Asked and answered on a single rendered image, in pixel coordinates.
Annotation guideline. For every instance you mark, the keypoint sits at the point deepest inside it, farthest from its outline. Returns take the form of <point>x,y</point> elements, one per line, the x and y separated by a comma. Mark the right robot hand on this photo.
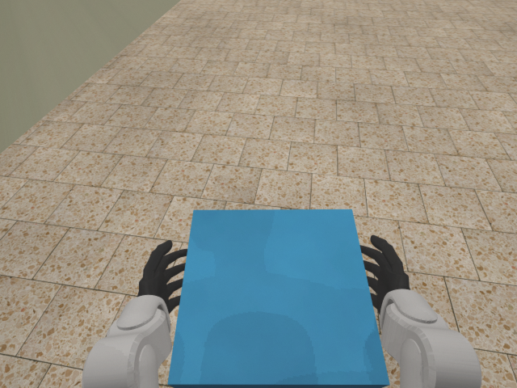
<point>390,272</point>

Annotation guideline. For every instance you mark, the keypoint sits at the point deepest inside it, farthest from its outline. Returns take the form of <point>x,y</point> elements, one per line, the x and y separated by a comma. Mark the left robot hand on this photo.
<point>156,276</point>

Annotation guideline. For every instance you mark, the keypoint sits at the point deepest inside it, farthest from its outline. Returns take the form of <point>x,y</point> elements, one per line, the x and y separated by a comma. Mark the carton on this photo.
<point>276,298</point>

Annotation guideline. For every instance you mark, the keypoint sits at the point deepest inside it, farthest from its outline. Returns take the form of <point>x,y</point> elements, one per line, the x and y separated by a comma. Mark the right robot forearm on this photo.
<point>430,355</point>

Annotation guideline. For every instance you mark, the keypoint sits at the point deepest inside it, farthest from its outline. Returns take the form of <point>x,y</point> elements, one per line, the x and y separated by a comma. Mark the left robot forearm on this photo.
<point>136,345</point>

